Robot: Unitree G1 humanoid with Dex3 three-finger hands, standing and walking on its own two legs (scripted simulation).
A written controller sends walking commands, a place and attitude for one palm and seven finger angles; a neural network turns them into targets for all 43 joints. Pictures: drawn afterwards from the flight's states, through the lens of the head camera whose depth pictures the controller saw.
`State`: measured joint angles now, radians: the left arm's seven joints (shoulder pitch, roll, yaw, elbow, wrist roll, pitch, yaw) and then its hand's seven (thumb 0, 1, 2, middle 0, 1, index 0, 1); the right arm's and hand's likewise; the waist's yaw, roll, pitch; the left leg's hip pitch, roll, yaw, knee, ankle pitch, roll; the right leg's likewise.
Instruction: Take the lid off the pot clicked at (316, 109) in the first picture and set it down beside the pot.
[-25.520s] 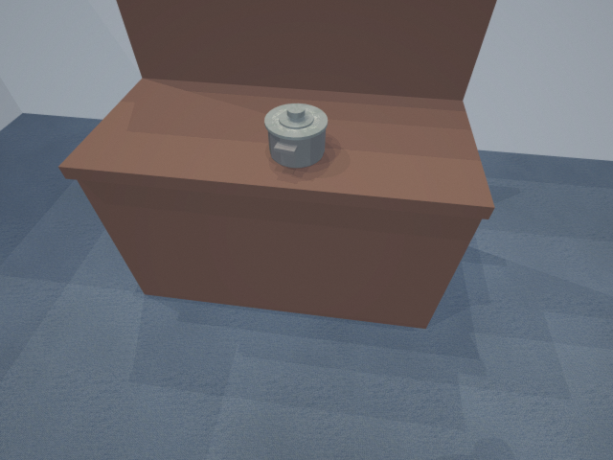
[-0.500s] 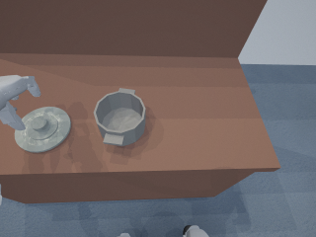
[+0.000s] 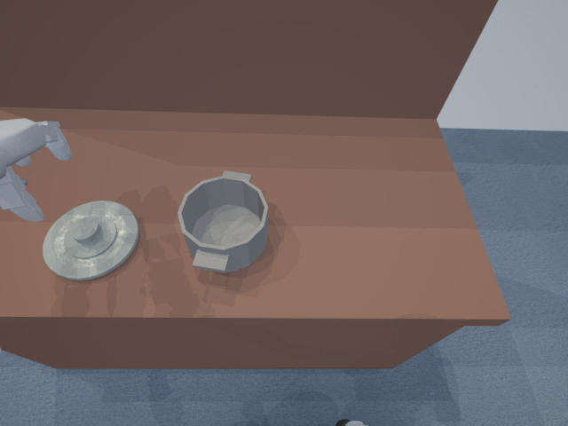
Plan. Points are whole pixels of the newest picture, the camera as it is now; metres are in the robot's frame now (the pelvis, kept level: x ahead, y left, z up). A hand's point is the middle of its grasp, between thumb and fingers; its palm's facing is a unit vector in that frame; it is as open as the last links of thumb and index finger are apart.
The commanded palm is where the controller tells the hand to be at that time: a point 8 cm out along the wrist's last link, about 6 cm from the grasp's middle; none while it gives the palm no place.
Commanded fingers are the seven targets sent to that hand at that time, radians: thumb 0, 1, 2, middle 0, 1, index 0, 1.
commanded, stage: raise the empty hand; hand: left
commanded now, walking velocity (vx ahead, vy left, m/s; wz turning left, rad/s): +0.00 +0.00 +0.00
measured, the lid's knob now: (85, 230) +0.44 +0.34 -0.06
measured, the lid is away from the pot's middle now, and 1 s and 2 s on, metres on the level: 0.24 0.24 0.24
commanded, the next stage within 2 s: draw the hand back to the body in 0.02 s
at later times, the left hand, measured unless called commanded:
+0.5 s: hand (26, 203) +0.38 +0.33 +0.10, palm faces -0.40 -0.09 -0.91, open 10.9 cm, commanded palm +0.37 +0.32 +0.15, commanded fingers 0.00 0.13 0.35 -0.27 -1.01 -0.27 -1.01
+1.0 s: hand (52, 185) +0.37 +0.26 +0.15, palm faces +0.45 -0.83 -0.34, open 10.4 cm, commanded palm +0.31 +0.30 +0.17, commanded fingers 0.00 0.42 0.56 -0.24 -0.74 -0.24 -0.74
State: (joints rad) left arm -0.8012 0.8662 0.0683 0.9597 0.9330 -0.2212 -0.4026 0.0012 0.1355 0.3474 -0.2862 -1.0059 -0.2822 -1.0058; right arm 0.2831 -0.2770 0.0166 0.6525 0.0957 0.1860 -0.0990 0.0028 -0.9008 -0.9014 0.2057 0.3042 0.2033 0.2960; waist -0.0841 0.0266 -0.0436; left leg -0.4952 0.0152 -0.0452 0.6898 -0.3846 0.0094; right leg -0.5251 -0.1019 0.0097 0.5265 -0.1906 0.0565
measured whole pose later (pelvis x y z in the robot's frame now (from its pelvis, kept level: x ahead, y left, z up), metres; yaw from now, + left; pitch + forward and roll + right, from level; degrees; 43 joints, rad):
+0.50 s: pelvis -0.01 -0.01 +0.00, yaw +1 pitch +8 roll -2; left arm -0.64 0.80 0.09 0.78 0.89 -0.23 -0.40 0.00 0.14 0.35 -0.29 -1.01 -0.28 -1.01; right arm 0.26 -0.27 0.01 0.63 0.09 0.21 -0.08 0.00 -0.90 -0.90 0.20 0.30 0.20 0.30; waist -0.06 0.04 -0.03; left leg -0.42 0.01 -0.06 0.64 -0.36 0.00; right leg -0.45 -0.11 0.00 0.50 -0.18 0.06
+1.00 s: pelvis +0.02 -0.04 +0.01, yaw +1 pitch +0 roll -1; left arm -0.26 0.46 0.35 0.38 0.00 -0.07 0.09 0.00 0.25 0.43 -0.27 -0.90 -0.27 -0.90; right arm 0.25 -0.25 0.05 0.65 0.05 -0.05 -0.11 0.01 -0.90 -0.90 0.21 0.30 0.20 0.30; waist -0.01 0.04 0.02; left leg -0.16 0.06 -0.06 0.50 -0.35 -0.04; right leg -0.23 -0.07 -0.02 0.45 -0.22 0.07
